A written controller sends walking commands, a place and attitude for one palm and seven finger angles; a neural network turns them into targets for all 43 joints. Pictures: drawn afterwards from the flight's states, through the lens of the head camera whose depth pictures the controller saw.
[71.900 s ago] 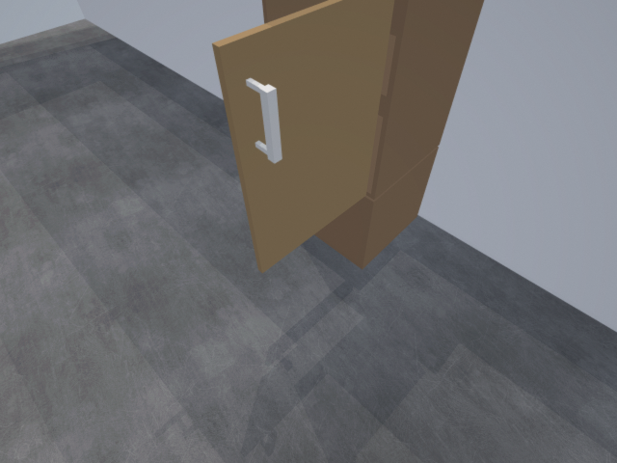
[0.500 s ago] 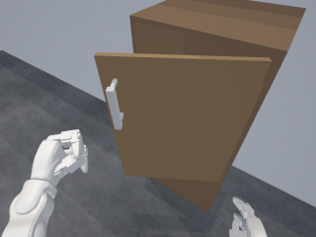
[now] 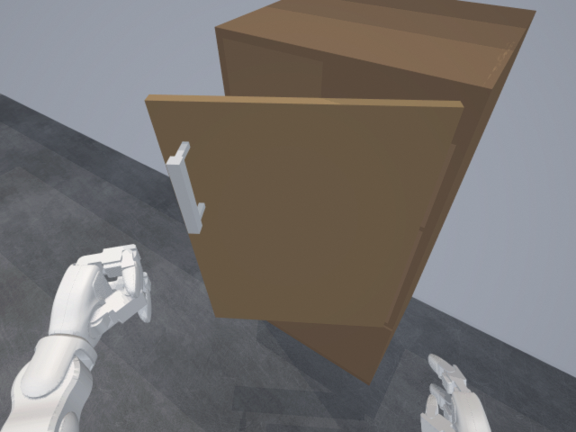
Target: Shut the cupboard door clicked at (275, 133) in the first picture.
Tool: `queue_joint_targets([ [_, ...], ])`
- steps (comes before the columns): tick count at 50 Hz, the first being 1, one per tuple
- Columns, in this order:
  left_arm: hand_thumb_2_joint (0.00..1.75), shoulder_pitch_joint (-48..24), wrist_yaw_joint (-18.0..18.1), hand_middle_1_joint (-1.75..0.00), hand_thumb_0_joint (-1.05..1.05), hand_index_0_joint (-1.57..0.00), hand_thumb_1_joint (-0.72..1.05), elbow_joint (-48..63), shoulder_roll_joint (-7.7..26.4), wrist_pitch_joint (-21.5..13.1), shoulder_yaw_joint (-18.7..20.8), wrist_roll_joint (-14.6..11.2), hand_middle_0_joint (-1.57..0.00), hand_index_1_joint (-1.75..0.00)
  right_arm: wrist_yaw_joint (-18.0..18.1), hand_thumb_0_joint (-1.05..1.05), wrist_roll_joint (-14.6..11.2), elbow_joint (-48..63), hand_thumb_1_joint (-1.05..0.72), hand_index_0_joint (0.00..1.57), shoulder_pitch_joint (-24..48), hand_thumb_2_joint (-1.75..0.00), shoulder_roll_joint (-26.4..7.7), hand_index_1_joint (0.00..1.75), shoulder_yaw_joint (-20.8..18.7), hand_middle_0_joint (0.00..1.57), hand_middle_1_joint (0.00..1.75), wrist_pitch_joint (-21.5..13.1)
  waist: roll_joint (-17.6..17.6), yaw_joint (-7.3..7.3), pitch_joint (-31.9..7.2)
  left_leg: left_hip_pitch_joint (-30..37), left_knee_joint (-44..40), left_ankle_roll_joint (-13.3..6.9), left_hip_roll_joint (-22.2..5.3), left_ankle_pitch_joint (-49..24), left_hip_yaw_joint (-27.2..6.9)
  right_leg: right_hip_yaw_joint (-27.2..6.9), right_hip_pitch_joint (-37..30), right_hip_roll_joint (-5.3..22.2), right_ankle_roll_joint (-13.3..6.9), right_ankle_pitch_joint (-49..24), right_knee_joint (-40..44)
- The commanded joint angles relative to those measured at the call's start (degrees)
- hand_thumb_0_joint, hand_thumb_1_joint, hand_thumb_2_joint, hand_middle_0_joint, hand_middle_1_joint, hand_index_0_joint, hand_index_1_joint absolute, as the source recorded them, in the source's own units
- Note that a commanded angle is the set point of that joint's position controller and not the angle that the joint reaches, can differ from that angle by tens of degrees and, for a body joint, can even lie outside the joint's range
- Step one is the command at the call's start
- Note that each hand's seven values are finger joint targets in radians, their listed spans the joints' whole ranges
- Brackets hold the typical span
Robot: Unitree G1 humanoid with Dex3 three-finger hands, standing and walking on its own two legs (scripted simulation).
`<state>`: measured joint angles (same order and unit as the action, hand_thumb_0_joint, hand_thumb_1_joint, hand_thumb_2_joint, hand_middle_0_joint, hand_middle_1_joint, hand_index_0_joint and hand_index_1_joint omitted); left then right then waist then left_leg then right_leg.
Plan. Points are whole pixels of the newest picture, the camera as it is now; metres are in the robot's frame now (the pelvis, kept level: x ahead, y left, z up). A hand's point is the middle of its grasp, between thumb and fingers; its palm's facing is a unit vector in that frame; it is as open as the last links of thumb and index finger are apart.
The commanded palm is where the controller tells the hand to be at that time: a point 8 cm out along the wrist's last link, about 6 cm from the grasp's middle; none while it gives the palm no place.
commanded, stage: bring the fist close to the handle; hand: left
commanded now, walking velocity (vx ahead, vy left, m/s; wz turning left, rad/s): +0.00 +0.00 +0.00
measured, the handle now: (189, 189) +0.43 +0.20 +0.12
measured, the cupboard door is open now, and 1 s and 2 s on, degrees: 30 30 21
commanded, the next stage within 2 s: push the door shut along its arc in 1.26 s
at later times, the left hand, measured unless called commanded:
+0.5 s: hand (163, 253) +0.30 +0.20 +0.12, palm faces +0.04 -1.00 -0.04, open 3.1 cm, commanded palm +0.27 +0.24 +0.13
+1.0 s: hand (189, 230) +0.33 +0.17 +0.14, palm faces +0.02 -1.00 -0.02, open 3.1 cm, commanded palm +0.30 +0.22 +0.13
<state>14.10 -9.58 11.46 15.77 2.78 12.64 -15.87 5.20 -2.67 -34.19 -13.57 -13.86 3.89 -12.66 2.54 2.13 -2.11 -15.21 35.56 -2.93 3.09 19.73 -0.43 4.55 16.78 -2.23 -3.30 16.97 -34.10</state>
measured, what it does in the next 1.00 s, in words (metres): stands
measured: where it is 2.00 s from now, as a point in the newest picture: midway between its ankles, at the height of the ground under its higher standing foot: outside the picture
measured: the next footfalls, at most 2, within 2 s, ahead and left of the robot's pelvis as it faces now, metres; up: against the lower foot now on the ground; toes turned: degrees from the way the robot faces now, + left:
none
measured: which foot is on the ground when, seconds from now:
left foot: down 0.00-1.00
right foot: down 0.00-1.00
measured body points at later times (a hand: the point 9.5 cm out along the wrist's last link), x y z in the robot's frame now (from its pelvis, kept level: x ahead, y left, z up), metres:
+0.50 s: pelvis +0.01 +0.00 +0.00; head +0.01 -0.02 +0.45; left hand +0.29 +0.25 +0.13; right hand +0.18 -0.24 -0.08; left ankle -0.01 +0.09 -0.73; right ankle +0.02 -0.08 -0.73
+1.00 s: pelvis +0.01 +0.02 +0.00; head +0.00 +0.00 +0.45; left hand +0.33 +0.22 +0.14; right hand +0.17 -0.21 -0.08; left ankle -0.01 +0.09 -0.73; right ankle +0.02 -0.08 -0.73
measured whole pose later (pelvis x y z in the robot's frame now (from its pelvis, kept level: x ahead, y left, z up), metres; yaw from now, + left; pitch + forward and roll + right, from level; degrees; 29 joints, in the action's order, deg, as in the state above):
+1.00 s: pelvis +0.01 +0.02 +0.00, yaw -1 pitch +1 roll -1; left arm -6.1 -4.2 -2.8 11.5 3.4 7.4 -11.6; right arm 3.6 -2.8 -34.8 -13.6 -13.8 3.5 -7.8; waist 2.8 0.6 -2.6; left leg -14.8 33.6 -4.3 4.0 19.6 1.4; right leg 2.6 17.3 -1.4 -1.9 16.9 -33.4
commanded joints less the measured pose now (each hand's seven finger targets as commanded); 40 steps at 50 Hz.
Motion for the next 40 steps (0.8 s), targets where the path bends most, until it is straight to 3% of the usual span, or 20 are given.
queue_joint_targets([
  [1,0.9,-16.3,0.1,-1.5,0.0,-1.3,0.9,9.2,9.1,-7.3,5.7,-1.3,-1.3,-1.5,0.3,0.0,-0.4,8.3,-0.9,0.2,7.0,-0.9,-6.5,0.3,-2.8,0.2,0.3,-3.5,0.6,-0.74,-5.2,-1.9,-4.5,1.2,-2.0,-8.9,-2.1,-5.5,-3.0,3.0,2.2,-4.8,6.6],
  [4,0.9,-17.7,-2.7,-1.5,0.0,-1.3,0.9,3.0,9.4,-4.8,4.2,-1.5,-1.3,-1.5,0.7,0.0,-0.9,7.9,-0.9,0.2,6.6,-0.9,-7.2,0.3,-2.9,0.2,0.3,-3.4,0.6,-1.12,-4.0,-3.5,-3.8,1.3,-1.9,-8.0,-2.0,-7.1,-3.2,3.6,2.4,-4.8,7.2],
  [5,0.9,-16.8,-3.4,-1.5,0.0,-1.3,0.9,0.3,11.4,-3.7,5.9,-1.6,-1.3,-1.5,0.8,0.0,-1.0,7.8,-0.9,0.2,6.4,-0.9,-7.8,0.3,-3.2,0.2,0.3,-3.1,-3.4,-1.25,-4.3,-5.1,-2.8,1.3,-2.2,-7.5,-2.0,-9.2,-4.0,4.6,3.1,-4.3,7.8],
  [6,0.9,-18.8,-4.3,-1.5,0.0,-1.3,0.9,0.0,10.5,-2.8,4.9,-1.7,-1.3,-1.5,0.9,0.0,-1.1,8.2,-0.9,0.2,6.9,-0.9,-7.7,0.3,-3.1,0.2,0.3,-2.7,-4.6,-1.3,-5.0,-5.9,-2.4,1.1,-2.1,-7.0,-1.7,-10.2,-4.6,5.3,3.7,-3.9,8.1],
  [10,0.9,-25.3,-4.0,-1.5,0.0,-1.3,0.9,1.6,16.1,-2.9,10.6,-2.7,-1.3,-1.5,1.2,0.0,-1.1,8.9,-0.9,0.2,8.3,-0.9,-7.9,0.3,-3.4,0.2,0.3,-2.1,-5.7,-0.26,-9.7,-6.2,-1.3,1.5,-2.4,-8.1,-2.0,-12.3,-7.7,6.8,4.5,-5.9,7.4],
  [11,0.9,-26.1,-3.8,-1.5,0.0,-1.3,0.9,3.2,14.8,-3.7,10.1,-2.7,-1.3,-1.5,1.0,0.0,-0.9,9.4,-0.9,0.2,8.7,-0.9,-7.3,0.3,-3.2,0.2,0.3,-2.2,-4.1,0.28,-12.4,-5.4,-1.5,1.4,-2.2,-9.5,-1.9,-12.0,-9.1,6.8,4.4,-8.8,6.5],
  [14,0.9,-26.8,-2.5,-1.5,0.0,-1.3,0.9,4.2,13.1,-6.5,9.0,-2.5,-1.3,-1.5,0.6,0.0,-0.8,9.3,-0.9,0.2,7.7,-0.9,-6.7,0.3,-3.0,0.2,0.3,-2.7,1.0,0.43,-13.5,-1.9,-2.7,1.3,-1.8,-13.9,-1.4,-7.4,-8.2,4.4,3.2,-15.2,3.8],
  [15,0.9,-25.3,-2.1,-1.5,0.0,-1.3,0.9,2.7,13.9,-6.8,9.7,-2.3,-1.3,-1.5,0.5,0.0,-0.7,9.0,-0.9,0.2,7.3,-0.9,-7.1,0.3,-3.2,0.2,0.3,-2.9,-1.7,0.3,-12.9,-2.7,-2.2,1.4,-2.3,-14.1,-1.7,-8.0,-8.0,4.7,3.5,-16.7,3.7],
  [19,0.9,-23.1,-2.3,-1.5,0.0,-1.3,0.9,-2.3,10.5,-5.0,6.3,-1.2,-1.3,-1.5,0.0,0.0,-1.0,8.6,-0.9,0.2,5.7,-0.9,-7.6,0.3,-3.6,0.2,0.3,-2.3,-0.9,-0.24,-8.5,-2.7,-3.3,1.3,-2.1,-14.3,-1.5,-5.5,-4.7,3.4,2.8,-16.4,3.5],
  [20,0.9,-21.1,-2.2,-1.5,0.0,-1.3,0.9,-3.5,12.1,-4.2,7.7,-0.9,-1.3,-1.5,-0.1,0.0,-0.9,8.7,-0.9,0.2,5.6,-0.9,-8.2,0.3,-3.9,0.2,0.3,-2.0,-4.5,-0.06,-8.9,-3.2,-2.7,1.2,-2.5,-14.5,-1.5,-6.5,-5.5,4.1,3.4,-17.3,3.7],
  [22,0.9,-24.2,-2.4,-1.5,0.0,-1.3,0.9,-0.9,8.5,-2.7,3.6,-0.4,-1.3,-1.5,-0.1,0.0,-1.3,9.8,-0.9,0.2,6.1,-0.9,-7.7,0.3,-3.8,0.2,0.3,-1.5,-2.1,-0.6,-9.4,-1.6,-3.4,0.9,-2.1,-15.1,-1.1,-5.0,-4.5,3.3,2.9,-16.6,3.6],
  [24,0.9,-27.5,-1.8,-1.5,0.0,-1.3,0.9,1.7,8.5,-2.4,3.2,-0.4,-1.3,-1.5,0.0,0.0,-1.2,10.1,-0.9,0.2,6.3,-0.9,-7.7,0.3,-3.8,0.2,0.3,-1.4,-0.7,-0.75,-9.9,-0.2,-4.0,1.0,-2.2,-14.4,-1.7,-4.1,-3.5,2.7,2.4,-13.9,3.7],
  [25,0.9,-28.8,-0.9,-1.5,0.0,-1.3,0.9,2.5,10.3,-2.8,4.4,-0.4,-1.3,-1.5,0.2,0.0,-1.0,9.8,-0.9,0.2,6.3,-0.9,-8.0,0.3,-3.8,0.2,0.3,-1.5,-2.8,-1.1,-10.1,-0.1,-3.6,0.9,-2.5,-14.6,-1.9,-4.6,-3.7,2.8,2.6,-13.8,3.9],
  [28,0.9,-30.8,1.1,-1.5,0.0,-1.3,0.9,3.9,10.7,-4.6,5.5,0.1,-1.3,-1.5,0.3,0.0,-0.6,9.6,-0.9,0.2,6.1,-0.9,-7.3,0.3,-3.5,0.2,0.3,-1.3,-2.3,-0.8,-12.3,1.1,-4.4,1.1,-2.4,-15.6,-2.1,-3.8,-4.5,2.4,2.3,-14.0,3.4],
  [29,0.9,-33.1,1.4,-1.5,0.0,-1.3,0.9,4.6,9.1,-5.3,3.5,0.5,-1.3,-1.5,0.2,0.0,-0.6,9.3,-0.9,0.2,6.2,-0.9,-7.2,0.3,-3.4,0.2,0.3,-1.3,-1.0,-1.44,-12.4,1.9,-4.5,1.2,-2.4,-16.1,-2.2,-3.5,-3.9,2.2,2.2,-14.1,3.1],
  [30,0.9,-34.0,2.1,-1.5,0.0,-1.3,0.9,4.1,10.5,-5.9,3.9,1.0,-1.3,-1.5,0.2,0.0,-0.4,8.6,-0.9,0.2,5.9,-0.9,-7.5,0.3,-3.5,0.2,0.3,-1.3,-1.9,-1.79,-11.7,2.0,-4.2,1.2,-2.8,-16.3,-2.3,-3.7,-3.5,2.3,2.1,-14.0,3.2],
  [33,0.9,-33.9,2.4,-1.5,0.0,-1.3,0.9,1.6,5.9,-5.7,-0.3,1.6,-1.3,-1.5,-0.2,0.0,-0.5,8.2,-0.9,0.2,5.9,-0.9,-6.9,0.3,-3.2,0.2,0.3,-1.1,1.6,-2.02,-10.5,3.3,-5.0,1.8,-2.7,-16.7,-2.7,-2.8,-1.8,2.1,1.7,-13.9,3.1],
  [35,0.9,-31.2,2.6,-1.5,0.0,-1.3,0.9,-2.4,6.8,-4.2,0.5,2.0,-1.3,-1.5,-0.3,0.0,-0.5,7.9,-0.9,0.2,5.3,-0.9,-7.6,0.3,-3.4,0.2,0.3,-0.4,-1.1,-1.44,-10.2,2.5,-5.3,1.9,-3.0,-16.6,-3.0,-2.7,-2.4,2.0,1.6,-13.4,3.5],
  [38,0.9,-35.3,2.6,-1.5,0.0,-1.3,0.9,-5.0,4.6,-1.5,-1.7,2.3,-1.3,-1.5,-0.3,0.0,-0.9,8.2,-0.9,0.2,5.9,-0.9,-7.4,0.3,-3.2,0.2,0.3,0.8,-1.9,-2.03,-8.4,1.8,-6.1,2.1,-2.9,-14.6,-3.2,-2.3,-1.5,2.1,1.7,-12.0,4.0],
  [40,0.9,-35.4,3.4,-1.5,0.0,-1.3,0.9,-4.5,7.6,-1.0,0.9,2.6,-1.3,-1.5,-0.3,0.0,-0.7,8.4,-0.9,0.2,6.1,-0.9,-7.8,0.3,-3.5,0.2,0.3,1.5,-3.4,-1.25,-10.6,2.4,-6.0,2.0,-3.0,-16.2,-2.9,-2.6,-3.5,2.2,1.5,-13.0,4.1],
])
